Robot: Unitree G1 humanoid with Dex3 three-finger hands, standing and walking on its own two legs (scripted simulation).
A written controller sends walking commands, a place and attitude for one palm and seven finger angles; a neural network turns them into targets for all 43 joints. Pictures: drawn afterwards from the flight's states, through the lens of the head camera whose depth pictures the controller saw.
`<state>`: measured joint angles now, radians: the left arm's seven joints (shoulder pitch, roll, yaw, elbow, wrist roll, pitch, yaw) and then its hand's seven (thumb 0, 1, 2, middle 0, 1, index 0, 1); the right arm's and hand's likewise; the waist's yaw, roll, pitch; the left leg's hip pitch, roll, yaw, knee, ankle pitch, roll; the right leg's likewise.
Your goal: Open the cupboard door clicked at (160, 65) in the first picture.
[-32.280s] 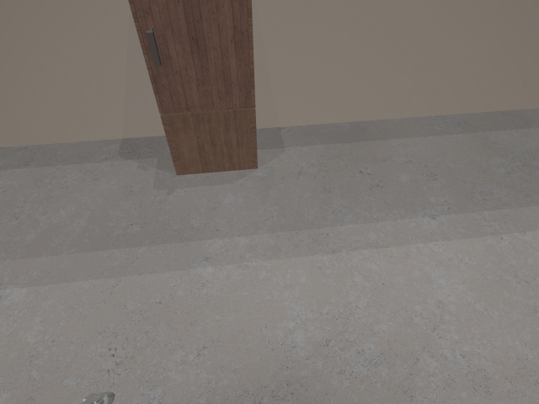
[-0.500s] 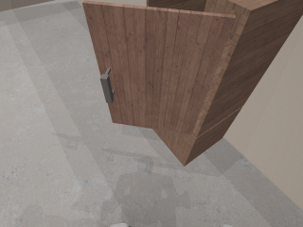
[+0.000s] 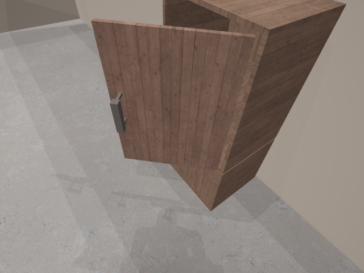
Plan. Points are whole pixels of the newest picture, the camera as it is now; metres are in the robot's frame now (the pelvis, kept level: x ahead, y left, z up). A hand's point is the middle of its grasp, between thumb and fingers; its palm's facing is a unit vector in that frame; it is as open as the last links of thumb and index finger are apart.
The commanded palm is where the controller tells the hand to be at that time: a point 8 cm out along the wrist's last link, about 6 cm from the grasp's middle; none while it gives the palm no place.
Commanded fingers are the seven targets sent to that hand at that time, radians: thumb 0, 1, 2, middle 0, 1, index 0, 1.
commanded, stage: look again from close up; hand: left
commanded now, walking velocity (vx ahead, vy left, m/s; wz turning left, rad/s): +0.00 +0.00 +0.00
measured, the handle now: (120, 112) +0.61 +0.24 -0.04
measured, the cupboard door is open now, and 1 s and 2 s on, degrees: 45 45 45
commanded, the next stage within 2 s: raise the hand with hooked fingers in 0.56 s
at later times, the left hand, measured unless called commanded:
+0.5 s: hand out of the picture +0.02 +0.18 -0.18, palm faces +0.00 -0.99 -0.16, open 7.4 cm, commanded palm none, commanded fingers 0.00 0.90 0.90 -0.20 -0.30 -0.20 -0.30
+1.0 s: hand (101, 216) +0.25 +0.20 -0.03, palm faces -0.03 -1.00 -0.03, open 8.2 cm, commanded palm +0.17 +0.27 -0.06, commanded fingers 0.00 0.48 0.72 -0.23 -0.57 -0.23 -0.57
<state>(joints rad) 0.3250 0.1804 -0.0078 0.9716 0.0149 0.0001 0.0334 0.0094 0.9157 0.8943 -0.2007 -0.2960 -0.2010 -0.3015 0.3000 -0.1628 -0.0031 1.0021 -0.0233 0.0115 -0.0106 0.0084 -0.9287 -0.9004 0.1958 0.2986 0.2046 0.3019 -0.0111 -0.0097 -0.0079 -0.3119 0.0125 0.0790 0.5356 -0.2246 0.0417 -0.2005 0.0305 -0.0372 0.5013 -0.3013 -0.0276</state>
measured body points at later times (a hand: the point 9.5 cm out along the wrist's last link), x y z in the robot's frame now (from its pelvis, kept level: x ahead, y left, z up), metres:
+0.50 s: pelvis +0.03 +0.01 +0.00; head +0.03 +0.03 +0.45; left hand +0.02 +0.23 -0.16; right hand +0.05 -0.22 -0.14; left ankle +0.04 +0.09 -0.73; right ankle -0.02 -0.10 -0.73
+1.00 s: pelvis +0.00 +0.00 -0.05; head +0.03 +0.02 +0.39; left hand +0.24 +0.25 -0.02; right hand +0.19 -0.25 -0.11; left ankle +0.04 +0.09 -0.73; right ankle +0.01 -0.09 -0.73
